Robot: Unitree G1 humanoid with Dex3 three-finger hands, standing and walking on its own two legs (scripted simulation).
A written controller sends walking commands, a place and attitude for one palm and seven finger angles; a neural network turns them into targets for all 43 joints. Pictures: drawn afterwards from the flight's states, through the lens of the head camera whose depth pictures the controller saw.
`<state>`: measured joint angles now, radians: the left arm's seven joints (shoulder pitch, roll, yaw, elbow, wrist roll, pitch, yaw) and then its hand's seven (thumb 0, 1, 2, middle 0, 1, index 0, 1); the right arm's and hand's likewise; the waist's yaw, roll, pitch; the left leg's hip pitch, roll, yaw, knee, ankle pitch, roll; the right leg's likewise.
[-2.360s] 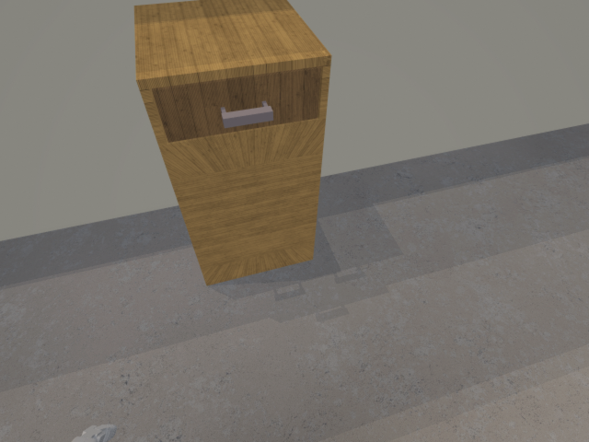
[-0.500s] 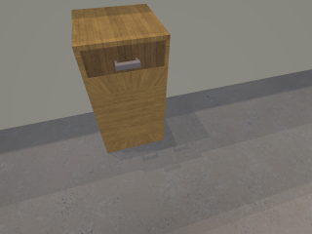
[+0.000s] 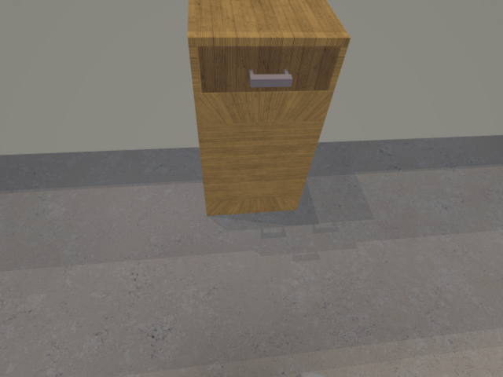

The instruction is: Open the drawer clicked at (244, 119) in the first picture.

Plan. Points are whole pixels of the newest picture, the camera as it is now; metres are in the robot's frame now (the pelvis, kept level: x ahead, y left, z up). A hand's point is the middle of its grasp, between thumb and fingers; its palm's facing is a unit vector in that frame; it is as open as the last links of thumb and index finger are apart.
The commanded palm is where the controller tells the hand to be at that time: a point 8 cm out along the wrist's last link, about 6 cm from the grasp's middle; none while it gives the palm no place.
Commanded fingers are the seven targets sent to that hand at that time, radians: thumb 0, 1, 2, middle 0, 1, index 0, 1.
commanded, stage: turn to face it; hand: left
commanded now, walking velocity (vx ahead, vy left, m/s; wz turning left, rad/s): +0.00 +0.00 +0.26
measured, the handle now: (269, 76) +0.88 -0.02 -0.02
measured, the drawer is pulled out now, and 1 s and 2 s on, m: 0.00 0.00 0.00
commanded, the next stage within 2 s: take the last steps up to it in 0.08 s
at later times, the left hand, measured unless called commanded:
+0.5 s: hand out of the picture -0.04 +0.13 -0.18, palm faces +0.16 -0.98 -0.14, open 7.4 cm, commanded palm none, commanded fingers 0.00 0.90 0.90 -0.20 -0.30 -0.20 -0.30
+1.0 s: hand (198, 299) +0.29 +0.12 -0.19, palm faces -0.01 -0.98 -0.22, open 7.4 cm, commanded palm none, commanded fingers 0.00 0.90 0.90 -0.20 -0.30 -0.20 -0.30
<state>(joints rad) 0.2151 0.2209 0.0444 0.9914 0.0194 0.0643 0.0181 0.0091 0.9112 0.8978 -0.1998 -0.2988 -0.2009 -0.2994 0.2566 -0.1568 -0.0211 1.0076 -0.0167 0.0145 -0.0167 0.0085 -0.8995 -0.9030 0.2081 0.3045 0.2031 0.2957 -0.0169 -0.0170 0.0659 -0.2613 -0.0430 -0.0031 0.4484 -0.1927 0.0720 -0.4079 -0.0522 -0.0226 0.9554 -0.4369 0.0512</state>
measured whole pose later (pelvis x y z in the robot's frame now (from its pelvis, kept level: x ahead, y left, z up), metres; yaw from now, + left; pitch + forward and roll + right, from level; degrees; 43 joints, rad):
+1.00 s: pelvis +0.19 -0.08 -0.03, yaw +1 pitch +0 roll +0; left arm 0.13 0.21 0.08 1.01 0.03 -0.04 -0.03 0.01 0.91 0.90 -0.19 -0.30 -0.20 -0.30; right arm 0.46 -0.13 -0.05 1.18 -0.02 -0.02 -0.02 0.01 -0.90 -0.90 0.21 0.30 0.20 0.30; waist -0.05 0.02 0.08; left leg -0.10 0.19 0.11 0.77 -0.52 -0.05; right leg -0.44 -0.07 -0.14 0.65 -0.19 -0.03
